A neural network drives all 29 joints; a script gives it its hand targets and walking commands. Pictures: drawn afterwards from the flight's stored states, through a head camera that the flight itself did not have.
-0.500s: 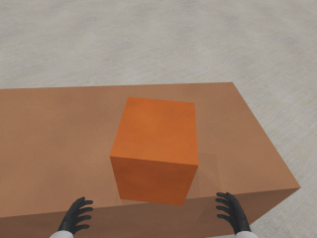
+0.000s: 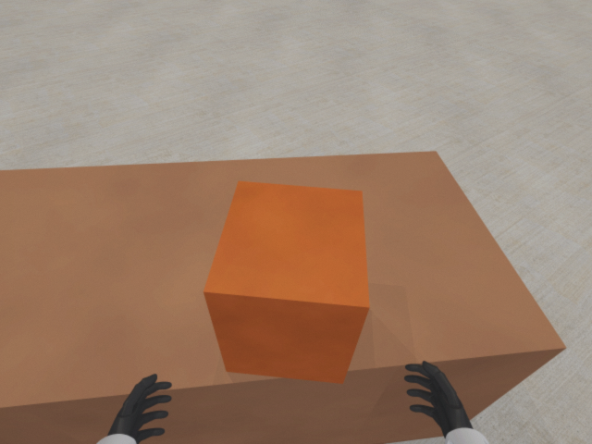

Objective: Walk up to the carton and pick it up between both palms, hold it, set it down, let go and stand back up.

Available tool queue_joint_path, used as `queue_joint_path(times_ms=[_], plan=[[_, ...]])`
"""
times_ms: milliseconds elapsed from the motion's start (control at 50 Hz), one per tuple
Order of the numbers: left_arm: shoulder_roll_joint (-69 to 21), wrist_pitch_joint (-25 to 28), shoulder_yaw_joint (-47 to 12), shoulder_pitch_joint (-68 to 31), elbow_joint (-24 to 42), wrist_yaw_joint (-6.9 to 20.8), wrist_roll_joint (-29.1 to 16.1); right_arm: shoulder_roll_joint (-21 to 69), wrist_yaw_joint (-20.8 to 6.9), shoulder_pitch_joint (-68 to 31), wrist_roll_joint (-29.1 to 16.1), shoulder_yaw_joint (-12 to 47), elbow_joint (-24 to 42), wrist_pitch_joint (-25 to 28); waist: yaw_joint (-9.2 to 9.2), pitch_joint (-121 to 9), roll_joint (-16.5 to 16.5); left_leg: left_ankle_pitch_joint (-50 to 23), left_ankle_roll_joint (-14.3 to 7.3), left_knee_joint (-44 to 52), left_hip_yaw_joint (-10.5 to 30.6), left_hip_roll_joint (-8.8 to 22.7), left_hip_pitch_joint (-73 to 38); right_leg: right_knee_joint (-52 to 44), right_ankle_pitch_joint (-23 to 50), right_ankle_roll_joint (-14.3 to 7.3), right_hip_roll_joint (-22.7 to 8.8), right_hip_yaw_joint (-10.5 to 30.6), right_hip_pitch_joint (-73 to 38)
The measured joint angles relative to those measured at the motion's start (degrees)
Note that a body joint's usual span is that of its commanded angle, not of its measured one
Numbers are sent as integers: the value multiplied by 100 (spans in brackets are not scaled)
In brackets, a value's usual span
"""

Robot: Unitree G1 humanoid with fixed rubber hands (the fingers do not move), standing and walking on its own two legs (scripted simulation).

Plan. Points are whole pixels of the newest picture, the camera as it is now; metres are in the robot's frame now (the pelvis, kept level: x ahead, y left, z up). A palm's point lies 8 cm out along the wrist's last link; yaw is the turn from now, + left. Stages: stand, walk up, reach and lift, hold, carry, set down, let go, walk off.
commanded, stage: let go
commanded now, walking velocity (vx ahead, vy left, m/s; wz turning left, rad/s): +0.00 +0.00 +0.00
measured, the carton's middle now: (291, 284) +0.36 -0.02 -0.02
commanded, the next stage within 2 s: stand in 0.20 s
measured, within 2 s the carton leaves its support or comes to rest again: neither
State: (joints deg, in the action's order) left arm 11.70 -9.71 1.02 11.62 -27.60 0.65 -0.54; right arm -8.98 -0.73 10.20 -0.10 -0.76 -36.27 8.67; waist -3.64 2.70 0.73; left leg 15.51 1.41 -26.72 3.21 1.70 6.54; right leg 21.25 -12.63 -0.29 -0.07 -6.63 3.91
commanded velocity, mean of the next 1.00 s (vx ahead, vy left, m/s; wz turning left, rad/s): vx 0.00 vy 0.00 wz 0.00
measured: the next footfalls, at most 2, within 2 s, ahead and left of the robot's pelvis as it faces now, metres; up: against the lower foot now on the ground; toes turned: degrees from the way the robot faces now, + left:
none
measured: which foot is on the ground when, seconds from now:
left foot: down 0.00-1.00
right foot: down 0.00-1.00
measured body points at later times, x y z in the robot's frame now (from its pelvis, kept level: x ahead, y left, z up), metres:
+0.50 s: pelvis +0.01 +0.00 +0.00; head +0.02 +0.00 +0.45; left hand +0.17 +0.26 -0.09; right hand +0.14 -0.28 -0.09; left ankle -0.01 +0.13 -0.74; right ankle -0.01 -0.11 -0.74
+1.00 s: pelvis +0.02 +0.00 +0.00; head +0.03 -0.01 +0.45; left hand +0.17 +0.26 -0.10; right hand +0.15 -0.28 -0.09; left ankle -0.01 +0.13 -0.74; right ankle -0.01 -0.11 -0.74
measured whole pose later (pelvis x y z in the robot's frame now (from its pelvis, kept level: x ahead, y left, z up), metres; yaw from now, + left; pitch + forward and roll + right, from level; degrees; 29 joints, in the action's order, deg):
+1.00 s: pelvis +0.02 +0.00 +0.00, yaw +0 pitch -1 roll -2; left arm 14.1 0.5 5.3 9.0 -44.4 -0.1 -0.5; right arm -18.3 0.0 12.6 1.6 -0.8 -37.0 2.0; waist -3.6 2.7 2.2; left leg 16.4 1.4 -26.7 3.2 1.9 8.8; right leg 21.3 -13.6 -0.3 0.1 -6.6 6.2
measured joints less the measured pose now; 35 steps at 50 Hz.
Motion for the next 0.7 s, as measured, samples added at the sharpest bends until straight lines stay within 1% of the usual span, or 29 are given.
queue_joint_path(times_ms=[200, 220, 260, 320, 380, 500, 700], plan=[[0, -13, 0, -9, -20, -18, 0, -55, -46, -17, 0, 0, -54, 1, 0, 0, 3, 0, 0, 0, 0, 14, -2, 0, 0, 0, 14, 0, 0], [0, 21, 6, -11, -36, -25, 0, -65, -45, -17, 24, 0, -59, -17, 0, 0, 3, 0, 0, 0, 0, 14, -1, 1, 0, 0, 14, 0, 1], [8, 275, 92, -2, -143, -62, 0, -166, -7, -7, 127, -3, -64, -192, 0, 2, 9, -1, 0, 0, 0, 14, 11, 2, 0, 0, 14, 0, 14], [70, 616, 250, 35, -338, -74, 0, -406, 36, 68, 165, -3, -62, -443, 0, 3, 13, 1, 0, 1, 0, 15, 78, 4, 0, 0, 14, 0, 82], [151, 802, 362, 63, -537, -73, 1, -650, 36, 188, 168, -2, -59, -529, 0, 3, 15, 5, 0, 1, 0, 15, 163, 4, -1, 0, 14, 0, 167], [241, 952, 424, 59, -887, -72, 1, -909, 36, 320, 168, 0, -58, -593, 0, 0, 24, 43, 0, 0, 0, 15, 230, 5, -39, 0, 14, 0, 233], [242, 1012, 424, -70, -1291, -72, 1, -929, 42, 270, 167, 0, -57, -648, 0, 0, 86, 106, 0, 0, 0, 14, 230, 5, -101, 0, 14, 0, 234]])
